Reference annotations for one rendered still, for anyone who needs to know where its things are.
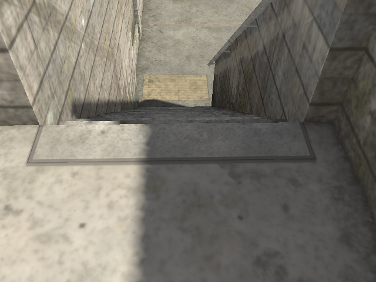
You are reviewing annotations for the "stairs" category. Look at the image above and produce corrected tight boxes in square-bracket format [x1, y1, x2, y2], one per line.
[60, 106, 285, 125]

